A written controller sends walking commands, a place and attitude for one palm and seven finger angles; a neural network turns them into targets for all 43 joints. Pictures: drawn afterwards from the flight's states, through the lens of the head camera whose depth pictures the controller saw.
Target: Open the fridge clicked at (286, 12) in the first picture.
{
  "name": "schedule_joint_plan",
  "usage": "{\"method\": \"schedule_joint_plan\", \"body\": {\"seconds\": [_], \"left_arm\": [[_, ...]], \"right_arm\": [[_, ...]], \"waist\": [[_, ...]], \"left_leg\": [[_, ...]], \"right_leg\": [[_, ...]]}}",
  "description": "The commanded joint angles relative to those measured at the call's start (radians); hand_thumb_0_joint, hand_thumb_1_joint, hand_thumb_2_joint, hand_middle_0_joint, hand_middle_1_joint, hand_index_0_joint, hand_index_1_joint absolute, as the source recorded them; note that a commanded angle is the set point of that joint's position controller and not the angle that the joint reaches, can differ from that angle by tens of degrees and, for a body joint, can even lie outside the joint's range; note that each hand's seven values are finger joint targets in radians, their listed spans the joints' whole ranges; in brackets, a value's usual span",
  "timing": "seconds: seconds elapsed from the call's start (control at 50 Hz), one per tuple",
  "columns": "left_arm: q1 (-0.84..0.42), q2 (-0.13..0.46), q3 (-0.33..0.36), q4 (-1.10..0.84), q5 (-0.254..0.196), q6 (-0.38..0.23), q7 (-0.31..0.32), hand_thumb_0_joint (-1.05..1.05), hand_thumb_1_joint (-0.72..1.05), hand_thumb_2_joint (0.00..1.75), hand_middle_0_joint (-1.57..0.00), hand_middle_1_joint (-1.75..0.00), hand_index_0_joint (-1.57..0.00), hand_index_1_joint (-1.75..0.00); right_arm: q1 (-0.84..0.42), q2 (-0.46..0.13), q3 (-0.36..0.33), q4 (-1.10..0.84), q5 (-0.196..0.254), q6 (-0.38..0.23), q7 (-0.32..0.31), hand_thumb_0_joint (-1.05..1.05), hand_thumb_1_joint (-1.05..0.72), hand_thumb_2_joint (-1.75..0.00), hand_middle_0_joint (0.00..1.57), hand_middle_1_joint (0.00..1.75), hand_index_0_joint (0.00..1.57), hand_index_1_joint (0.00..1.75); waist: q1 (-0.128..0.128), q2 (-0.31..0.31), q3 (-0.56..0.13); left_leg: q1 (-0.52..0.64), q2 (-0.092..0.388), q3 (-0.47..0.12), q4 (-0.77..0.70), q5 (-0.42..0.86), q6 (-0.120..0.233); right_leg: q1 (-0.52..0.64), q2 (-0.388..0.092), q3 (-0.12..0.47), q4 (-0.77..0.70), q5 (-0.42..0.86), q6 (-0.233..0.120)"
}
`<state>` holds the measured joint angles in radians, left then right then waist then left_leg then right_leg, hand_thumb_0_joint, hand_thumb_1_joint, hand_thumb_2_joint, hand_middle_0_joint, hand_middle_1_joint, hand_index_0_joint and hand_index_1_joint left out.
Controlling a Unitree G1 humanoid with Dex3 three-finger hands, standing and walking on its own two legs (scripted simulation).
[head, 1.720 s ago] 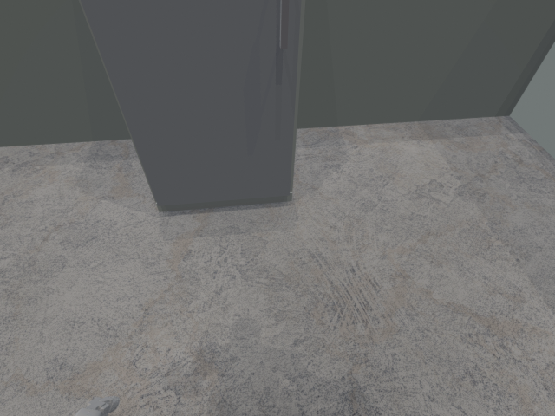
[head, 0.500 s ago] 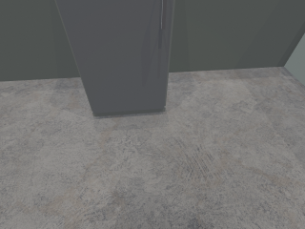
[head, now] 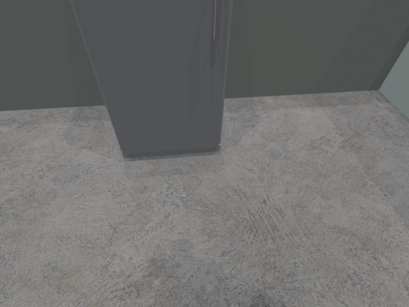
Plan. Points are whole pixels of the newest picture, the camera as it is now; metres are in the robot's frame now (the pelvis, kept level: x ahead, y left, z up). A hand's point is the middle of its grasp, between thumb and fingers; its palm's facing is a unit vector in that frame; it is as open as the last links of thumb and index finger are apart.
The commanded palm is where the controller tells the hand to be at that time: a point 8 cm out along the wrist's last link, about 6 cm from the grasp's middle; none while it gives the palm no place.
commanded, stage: walk to a spot facing it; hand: right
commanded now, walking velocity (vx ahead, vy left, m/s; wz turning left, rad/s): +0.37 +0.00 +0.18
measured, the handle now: out of the picture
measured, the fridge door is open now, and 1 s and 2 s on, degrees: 0 0 0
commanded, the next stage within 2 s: take the last steps up to it in 0.66 s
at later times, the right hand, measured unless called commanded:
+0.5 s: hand (289, 299) +0.20 -0.19 -0.19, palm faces -0.14 +0.98 -0.14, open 7.3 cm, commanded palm none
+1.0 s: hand (273, 233) +0.37 -0.18 -0.21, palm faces -0.10 +0.99 -0.12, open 7.3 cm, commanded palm none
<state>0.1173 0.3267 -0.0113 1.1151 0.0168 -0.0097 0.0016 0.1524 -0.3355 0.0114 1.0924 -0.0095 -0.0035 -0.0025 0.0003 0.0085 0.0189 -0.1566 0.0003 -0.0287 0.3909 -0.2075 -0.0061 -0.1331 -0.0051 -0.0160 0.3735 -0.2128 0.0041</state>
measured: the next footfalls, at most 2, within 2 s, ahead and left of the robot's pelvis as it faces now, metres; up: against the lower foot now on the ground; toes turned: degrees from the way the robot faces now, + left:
left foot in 0.62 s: +0.33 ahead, +0.13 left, +0.00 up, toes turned +15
right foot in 0.96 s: +0.44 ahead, -0.09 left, +0.00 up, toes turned -1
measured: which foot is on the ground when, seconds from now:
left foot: down 0.00-0.26, up 0.28-0.60, down 0.62-0.96, up 0.98-1.00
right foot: down 0.00-0.62, up 0.64-0.94, down 0.96-1.00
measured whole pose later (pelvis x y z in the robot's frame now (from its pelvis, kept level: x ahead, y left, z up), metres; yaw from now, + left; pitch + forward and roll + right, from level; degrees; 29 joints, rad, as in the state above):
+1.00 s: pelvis +0.32 -0.01 -0.02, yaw +9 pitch -2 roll +3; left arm 0.25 0.17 0.04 1.00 0.04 -0.06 0.00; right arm 0.29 -0.19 -0.05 1.06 -0.02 -0.01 0.01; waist 0.01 0.03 -0.01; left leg -0.27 0.01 0.11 0.72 -0.43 0.03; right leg -0.37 -0.11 -0.14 0.68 -0.27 -0.03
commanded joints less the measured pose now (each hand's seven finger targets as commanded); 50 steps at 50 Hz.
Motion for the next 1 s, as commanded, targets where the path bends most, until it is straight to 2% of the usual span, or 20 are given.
{"method": "schedule_joint_plan", "body": {"seconds": [0.0,0.18,0.2,0.24,0.26,0.3,0.38,0.46,0.52,0.56,0.58,0.6,0.66,0.72,0.86,0.9,0.92,0.94,0.96,0.98], "left_arm": [[0.047,0.086,0.025,-0.036,0.007,0.004,-0.003,0.00,0.90,0.90,-0.20,-0.30,-0.20,-0.30],[0.167,0.005,0.041,-0.068,-0.002,-0.039,0.003,0.00,0.90,0.90,-0.20,-0.30,-0.20,-0.30],[0.219,0.000,0.043,-0.050,-0.004,-0.048,0.006,0.00,0.90,0.90,-0.20,-0.30,-0.20,-0.30],[0.482,0.089,0.074,0.039,0.011,-0.067,0.024,0.00,0.90,0.90,-0.20,-0.30,-0.20,-0.30],[0.531,0.050,0.062,0.058,0.009,-0.066,0.033,0.00,0.90,0.90,-0.20,-0.30,-0.20,-0.30],[0.488,0.003,0.053,0.040,0.011,-0.074,0.041,0.00,0.90,0.90,-0.20,-0.30,-0.20,-0.30],[0.460,-0.055,0.044,0.049,0.007,-0.091,0.047,0.00,0.90,0.90,-0.20,-0.30,-0.20,-0.30],[0.464,-0.057,0.042,0.074,0.004,-0.088,0.048,0.00,0.90,0.90,-0.20,-0.30,-0.20,-0.30],[0.418,-0.017,0.058,0.075,-0.005,-0.081,0.048,0.00,0.90,0.90,-0.20,-0.30,-0.20,-0.30],[0.403,-0.042,0.058,0.061,-0.014,-0.078,0.034,0.00,0.90,0.90,-0.20,-0.30,-0.20,-0.30],[0.448,-0.120,0.048,0.040,-0.027,-0.081,0.029,0.00,0.90,0.90,-0.20,-0.30,-0.20,-0.30],[0.387,-0.118,0.055,0.002,-0.025,-0.078,0.031,0.00,0.90,0.90,-0.20,-0.30,-0.20,-0.30],[0.330,-0.132,0.064,-0.013,0.005,-0.041,0.015,0.00,0.90,0.90,-0.20,-0.30,-0.20,-0.30],[0.378,-0.173,0.057,-0.014,0.010,-0.006,0.009,0.00,0.90,0.90,-0.20,-0.30,-0.20,-0.30],[0.289,-0.156,0.065,-0.081,0.007,-0.018,-0.011,0.00,0.90,0.90,-0.20,-0.30,-0.20,-0.30],[0.342,-0.132,0.067,-0.062,0.009,-0.030,-0.007,0.00,0.90,0.90,-0.20,-0.30,-0.20,-0.30],[0.381,-0.086,0.075,-0.052,0.013,-0.037,0.000,0.00,0.90,0.90,-0.20,-0.30,-0.20,-0.30],[0.443,0.004,0.093,-0.048,0.025,-0.044,0.006,0.00,0.90,0.90,-0.20,-0.30,-0.20,-0.30],[0.458,0.042,0.101,-0.052,0.026,-0.044,0.010,0.00,0.90,0.90,-0.20,-0.30,-0.20,-0.30],[0.403,0.013,0.092,-0.061,0.023,-0.043,0.018,0.00,0.90,0.90,-0.20,-0.30,-0.20,-0.30]], "right_arm": [[0.080,-0.096,-0.030,-0.038,-0.012,0.007,0.001,0.00,-0.90,-0.90,0.20,0.30,0.20,0.30],[0.201,-0.070,-0.075,-0.056,-0.009,-0.023,0.001,0.00,-0.90,-0.90,0.20,0.30,0.20,0.30],[0.180,-0.048,-0.074,-0.060,-0.008,-0.023,0.003,0.00,-0.90,-0.90,0.20,0.30,0.20,0.30],[0.073,0.055,-0.057,-0.114,-0.006,-0.038,0.007,0.00,-0.90,-0.90,0.20,0.30,0.20,0.30],[0.004,0.025,-0.061,-0.140,-0.011,-0.048,0.000,0.00,-0.90,-0.90,0.20,0.30,0.20,0.30],[-0.011,0.071,-0.066,-0.131,-0.011,-0.047,0.012,0.00,-0.90,-0.90,0.20,0.30,0.20,0.30],[-0.031,0.131,-0.062,-0.138,-0.014,-0.024,0.039,0.00,-0.90,-0.90,0.20,0.30,0.20,0.30],[-0.053,0.154,-0.056,-0.143,-0.007,-0.025,0.040,0.00,-0.90,-0.90,0.20,0.30,0.20,0.30],[0.141,0.113,-0.070,-0.080,-0.015,-0.029,0.026,0.00,-0.90,-0.90,0.20,0.30,0.20,0.30],[0.370,0.020,-0.098,-0.014,-0.027,-0.046,0.010,0.00,-0.90,-0.90,0.20,0.30,0.20,0.30],[0.442,-0.077,-0.120,0.001,-0.023,-0.055,-0.004,0.00,-0.90,-0.90,0.20,0.30,0.20,0.30],[0.437,-0.109,-0.126,-0.007,0.001,-0.049,-0.006,0.00,-0.90,-0.90,0.20,0.30,0.20,0.30],[0.138,0.006,-0.096,-0.085,-0.003,-0.049,-0.020,0.00,-0.90,-0.90,0.20,0.30,0.20,0.30],[0.074,0.042,-0.078,-0.103,-0.017,-0.054,-0.023,0.00,-0.90,-0.90,0.20,0.30,0.20,0.30],[0.094,0.011,-0.087,-0.094,-0.020,-0.041,-0.007,0.00,-0.90,-0.90,0.20,0.30,0.20,0.30],[0.094,0.033,-0.087,-0.099,-0.015,-0.031,-0.002,0.00,-0.90,-0.90,0.20,0.30,0.20,0.30],[0.116,0.071,-0.079,-0.106,-0.011,-0.025,0.003,0.00,-0.90,-0.90,0.20,0.30,0.20,0.30],[0.126,0.134,-0.072,-0.125,-0.005,-0.025,0.009,0.00,-0.90,-0.90,0.20,0.30,0.20,0.30],[0.077,0.114,-0.072,-0.155,-0.015,-0.029,0.007,0.00,-0.90,-0.90,0.20,0.30,0.20,0.30],[0.053,0.091,-0.083,-0.150,-0.023,-0.027,0.008,0.00,-0.90,-0.90,0.20,0.30,0.20,0.30]], "waist": [[-0.010,0.029,0.055],[0.012,0.106,0.090],[0.040,0.038,0.095],[0.133,-0.354,0.085],[0.138,-0.229,0.126],[0.098,-0.085,0.163],[0.049,-0.136,0.185],[0.021,-0.154,0.147],[-0.075,-0.152,0.036],[-0.176,-0.060,-0.077],[-0.171,0.154,-0.168],[-0.153,0.121,-0.159],[-0.024,0.038,0.049],[0.053,0.023,0.056],[0.048,0.099,0.073],[0.074,0.014,0.072],[0.083,-0.125,0.080],[0.100,-0.355,0.096],[0.107,-0.409,0.111],[0.088,-0.289,0.126]], "left_leg": [[-0.079,0.098,-0.152,-0.094,-0.350,0.048],[-0.101,0.177,-0.280,-0.049,-0.231,0.161],[-0.179,0.127,-0.217,0.042,-0.163,0.138],[-0.546,-0.054,0.081,0.577,-0.258,0.043],[-0.650,0.009,0.018,0.695,-0.321,0.046],[-0.669,0.075,0.012,0.768,-0.271,0.045],[-0.602,0.084,0.103,0.642,-0.115,0.036],[-0.330,0.009,0.207,0.338,-0.023,0.068],[-0.077,-0.040,0.215,0.261,0.038,0.112],[0.289,0.048,0.104,0.154,0.115,0.157],[0.448,0.350,-0.322,0.078,0.140,0.283],[0.369,0.463,-0.516,-0.068,0.135,0.349],[-0.095,0.388,-0.322,-0.181,-0.262,0.264],[-0.319,0.296,-0.109,-0.197,-0.147,0.205],[-0.348,0.233,-0.047,-0.160,-0.332,0.162],[-0.379,0.174,0.002,-0.054,-0.390,0.129],[-0.401,0.112,0.045,0.097,-0.378,0.099],[-0.504,0.007,0.153,0.387,-0.358,0.045],[-0.541,-0.001,0.121,0.606,-0.371,0.040],[-0.559,0.046,0.059,0.750,-0.298,0.044]], "right_leg": [[-0.100,-0.078,0.067,-0.024,-0.305,-0.018],[-0.139,-0.049,-0.049,0.174,-0.215,-0.020],[-0.031,-0.063,-0.017,0.094,-0.185,-0.033],[0.308,-0.358,0.381,-0.119,0.151,-0.166],[0.345,-0.427,0.417,-0.101,0.351,-0.231],[0.296,-0.398,0.289,-0.089,0.454,-0.229],[0.200,-0.276,0.069,-0.172,0.385,-0.153],[0.134,-0.231,-0.067,-0.152,0.638,-0.126],[0.141,-0.240,-0.129,0.078,0.869,-0.103],[-0.098,-0.187,-0.142,0.486,0.573,-0.055],[-0.355,-0.053,-0.138,0.867,-0.164,-0.019],[-0.436,-0.034,-0.040,1.058,-0.361,-0.037],[-0.421,-0.169,0.030,1.003,-0.190,-0.027],[-0.278,-0.178,-0.016,0.770,-0.181,0.005],[-0.110,-0.118,-0.103,0.367,-0.081,0.021],[0.023,-0.083,-0.138,0.231,-0.075,0.028],[0.049,-0.141,-0.026,0.101,-0.213,0.013],[0.066,-0.351,0.297,-0.124,-0.418,-0.076],[0.007,-0.455,0.505,-0.256,-0.528,-0.143],[-0.048,-0.457,0.507,-0.284,-0.564,-0.163]]}}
